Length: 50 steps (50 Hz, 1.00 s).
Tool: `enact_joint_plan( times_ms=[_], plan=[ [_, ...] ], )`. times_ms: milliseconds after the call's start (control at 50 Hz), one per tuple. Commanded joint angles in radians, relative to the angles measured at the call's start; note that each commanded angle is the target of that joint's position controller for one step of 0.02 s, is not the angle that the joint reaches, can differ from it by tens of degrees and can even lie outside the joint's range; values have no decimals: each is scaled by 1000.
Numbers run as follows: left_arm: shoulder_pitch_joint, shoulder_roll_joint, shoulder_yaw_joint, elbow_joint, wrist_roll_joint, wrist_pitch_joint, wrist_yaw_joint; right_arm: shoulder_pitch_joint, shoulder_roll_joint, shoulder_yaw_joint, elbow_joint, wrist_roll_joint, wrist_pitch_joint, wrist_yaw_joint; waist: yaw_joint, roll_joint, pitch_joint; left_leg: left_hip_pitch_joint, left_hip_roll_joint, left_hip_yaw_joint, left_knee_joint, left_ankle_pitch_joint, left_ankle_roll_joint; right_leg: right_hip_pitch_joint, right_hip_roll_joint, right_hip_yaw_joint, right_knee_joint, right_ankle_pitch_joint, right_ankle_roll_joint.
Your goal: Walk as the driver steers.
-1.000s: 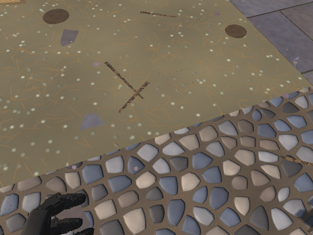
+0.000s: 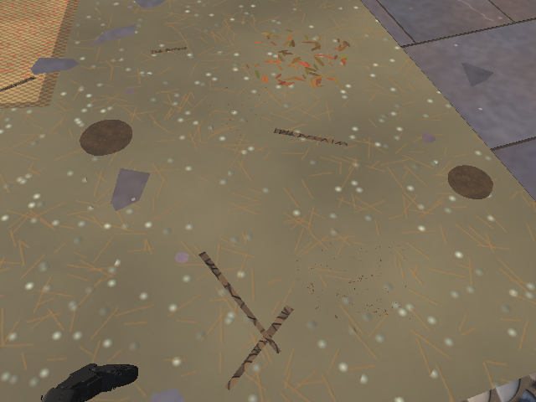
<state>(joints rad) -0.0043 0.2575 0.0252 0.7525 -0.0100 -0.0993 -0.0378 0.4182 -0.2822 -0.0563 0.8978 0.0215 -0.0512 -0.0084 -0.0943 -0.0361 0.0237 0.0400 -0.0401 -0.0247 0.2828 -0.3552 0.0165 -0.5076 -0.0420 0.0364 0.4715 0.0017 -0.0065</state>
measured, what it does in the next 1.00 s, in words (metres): walks ahead: right foot, then left foot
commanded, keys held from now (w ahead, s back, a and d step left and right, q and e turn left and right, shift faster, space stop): w+q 0.12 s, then no key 0.88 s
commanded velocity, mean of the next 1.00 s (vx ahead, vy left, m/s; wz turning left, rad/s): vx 0.18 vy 0.00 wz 0.15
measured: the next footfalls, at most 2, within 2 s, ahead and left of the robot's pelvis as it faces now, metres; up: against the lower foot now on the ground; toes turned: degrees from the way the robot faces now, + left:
right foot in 0.02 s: +0.19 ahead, -0.13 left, +0.00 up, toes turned +1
left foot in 0.46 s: +0.32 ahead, +0.13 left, +0.00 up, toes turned +9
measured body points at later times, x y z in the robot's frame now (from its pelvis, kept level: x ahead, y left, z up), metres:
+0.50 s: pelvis +0.21 +0.00 +0.00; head +0.23 +0.02 +0.45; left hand +0.22 +0.29 -0.14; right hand +0.42 -0.22 -0.09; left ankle +0.28 +0.12 -0.73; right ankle +0.15 -0.13 -0.72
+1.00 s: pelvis +0.26 -0.01 +0.00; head +0.27 -0.01 +0.45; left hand +0.27 +0.26 -0.14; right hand +0.39 -0.25 -0.13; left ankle +0.28 +0.12 -0.73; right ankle +0.26 -0.13 -0.73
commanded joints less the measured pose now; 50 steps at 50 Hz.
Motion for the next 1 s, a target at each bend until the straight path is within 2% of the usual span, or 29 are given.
enact_joint_plan(
  times_ms=[20, 40, 60, 80, 100, 120, 140, 160, 220, 300, 380, 420, 440, 460, 480, 500, 520, 540, 580, 620, 660, 720, 740, 760, 780, 800, 820, 880, 1000],
  plan=[
    [223, 204, 78, 9, 6, -23, 14, -43, -147, -31, -62, -8, 0, -9, 185, 109, -144, -133, 190, -123, 268, 543, 105, 393, -18, 6, -9, -35, -66],
    [392, 276, 95, 28, 17, -18, 24, -37, -76, -6, -97, -35, 0, -10, 237, -37, -313, -329, 96, -62, 590, 242, 63, 682, -218, 215, 22, -55, -120],
    [397, 313, 102, 43, 20, -7, 18, 101, 3, 13, -118, -2, -19, -6, 155, -329, -401, -675, -21, -53, 871, -252, 19, 912, -390, 649, -117, -299, -253],
    [354, 197, 74, 25, 10, -7, 17, 48, -116, -14, -97, 21, -24, -7, 186, -182, -297, -766, 44, -134, 978, -223, 19, 825, -357, 626, -172, -435, -220],
    [298, 147, 60, 20, 5, -8, 19, -38, -158, -30, -118, 29, -23, -8, 184, -117, -169, -796, 83, -114, 980, -124, 24, 700, -326, 460, -188, -405, -179],
    [240, 130, 53, 21, 10, -10, 18, -68, -142, -31, -121, 22, -19, -12, 153, -52, -110, -753, 124, -98, 954, -42, 18, 579, -287, 355, -213, -295, -162],
    [198, 104, 47, 26, 18, -11, 16, -90, -127, -35, -124, 8, -13, -14, 133, -46, -52, -716, 139, -99, 908, 3, 8, 480, -250, 266, -235, -133, -161],
    [174, 101, 46, 33, 30, -15, 15, -70, -105, -36, -123, 5, -2, -13, 101, -70, -39, -648, 151, -100, 884, 21, -1, 411, -230, 186, -245, 36, -162],
    [151, 121, 54, 64, 29, -27, 15, -62, -57, -30, -137, -6, 25, -17, 61, -50, -31, -592, 131, -69, 778, 32, -30, 336, -216, 41, -247, 426, -201],
    [139, 153, 59, 97, 17, -5, 36, -158, -19, -7, -171, -19, 26, 0, 81, -50, -55, -491, 121, -9, 475, 254, -36, 318, -169, -87, -256, 475, -192],
    [186, 184, 63, 145, 0, 19, 40, -246, -56, -12, -202, -23, 26, 14, 109, -45, -73, -442, 96, 3, 330, 295, -16, 403, -196, -70, -195, 422, -179],
    [166, 189, 64, 156, -15, 32, 43, -234, -74, -19, -202, -30, 24, 18, 80, -43, -74, -382, 80, 16, 235, 314, 15, 412, -194, -62, -113, 359, -148],
    [174, 173, 59, 164, -18, 37, 44, -203, -92, -28, -188, -35, 23, 15, 62, -26, -89, -299, 61, 28, 163, 386, 37, 399, -163, -67, -47, 307, -118],
    [228, 143, 49, 176, 1, 35, 43, -169, -156, -47, -182, -38, 23, 5, 64, 49, -130, -173, 121, -35, 136, 714, 68, 355, -100, -100, 58, 193, -62],
    [304, 87, 28, 174, 34, 28, 38, -152, -213, -52, -195, -59, 30, -6, 106, 203, -223, 39, 300, -220, 206, 1079, 176, 191, -10, -139, 242, -187, 4],
    [332, 55, 11, 192, 28, 42, 36, -146, -126, -25, -184, -61, 36, -4, 88, 281, -305, 58, 412, -359, 168, 1026, 307, 134, 22, -63, 384, -636, 46],
    [282, 106, 24, 186, 5, 61, 37, -172, -75, -7, -181, -46, 36, 6, 78, 221, -273, -1, 377, -349, 124, 814, 301, 100, 2, -9, 454, -710, 55],
    [240, 122, 30, 179, -6, 77, 42, -211, -82, -8, -176, -40, 34, 10, 84, 190, -207, -54, 338, -312, 92, 651, 263, 53, -9, -4, 483, -683, 56],
    [220, 134, 41, 188, 5, 106, 66, -302, -106, -15, -182, -37, 31, 7, 111, 153, -131, -197, 306, -267, 35, 469, 215, 74, -36, 10, 447, -581, 68],
    [248, 110, 39, 208, 7, 118, 76, -354, -103, -17, -176, -47, 33, -1, 138, 169, -121, -309, 265, -202, 7, 406, 195, 179, -23, -12, 372, -493, 77],
    [251, 87, 34, 224, 8, 119, 78, -364, -84, -14, -159, -45, 34, -5, 136, 174, -133, -336, 239, -161, 2, 335, 187, 255, -14, -29, 266, -392, 71],
    [258, 73, 30, 245, 23, 117, 67, -363, -63, -7, -123, -25, 40, -9, 152, 153, -120, -381, 193, -125, 15, 80, 130, 384, 8, -58, 24, -179, 36],
    [244, 93, 30, 240, 38, 117, 64, -326, -45, -1, -100, -26, 40, -7, 140, 119, -92, -405, 164, -111, 21, -26, 78, 400, -24, -21, -33, -128, 13],
    [225, 141, 35, 226, 36, 116, 66, -302, -43, -1, -90, -37, 41, -5, 107, 50, -48, -411, 120, -78, 61, -87, 36, 358, -90, 42, -81, -172, -21],
    [185, 167, 42, 241, 19, 114, 66, -287, -23, 0, -92, -40, 43, -8, 62, -81, -8, -323, 61, -10, 73, -11, -2, 196, -87, 47, -108, -410, -57],
    [155, 123, 32, 234, 21, 103, 63, -323, -42, -2, -84, -44, 45, -15, 81, -79, 16, -230, 57, 0, 120, 71, -15, 107, -69, 52, -156, -509, -45],
    [145, 103, 25, 239, 29, 92, 64, -327, -50, -8, -79, -39, 46, -19, 76, -79, 14, -192, 61, 0, 140, 122, -10, 89, -66, 49, -174, -497, -25],
    [163, 103, 21, 257, 21, 68, 62, -302, -56, -11, -41, -38, 49, -24, 85, -33, 0, -199, 76, -14, 137, 212, 11, 170, -43, 21, -138, -336, 3],
    [211, 97, 15, 287, 16, 78, 69, -293, -50, -12, 18, -27, 44, -19, 107, 26, -31, -201, 78, -6, 143, 325, 5, 264, -24, -3, -96, -179, -9]
  ],
)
